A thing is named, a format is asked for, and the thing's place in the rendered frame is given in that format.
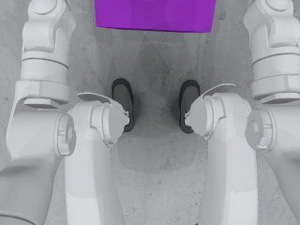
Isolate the robot left thigh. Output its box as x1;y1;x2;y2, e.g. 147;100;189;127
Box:
64;100;126;225

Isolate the left robot forearm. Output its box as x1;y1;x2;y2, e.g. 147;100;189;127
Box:
6;0;76;154

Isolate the right robot upper arm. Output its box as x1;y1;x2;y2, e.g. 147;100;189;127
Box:
245;105;300;225

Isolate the robot right thigh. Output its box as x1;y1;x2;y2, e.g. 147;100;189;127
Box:
196;93;258;225

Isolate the robot thigh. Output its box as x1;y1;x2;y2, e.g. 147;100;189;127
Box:
196;93;258;225
64;100;126;225

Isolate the left robot upper arm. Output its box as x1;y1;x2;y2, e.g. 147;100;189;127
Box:
0;110;77;225

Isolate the carton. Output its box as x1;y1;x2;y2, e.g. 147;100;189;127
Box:
95;0;217;33

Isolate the right robot forearm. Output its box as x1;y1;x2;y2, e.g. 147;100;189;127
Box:
243;0;300;105

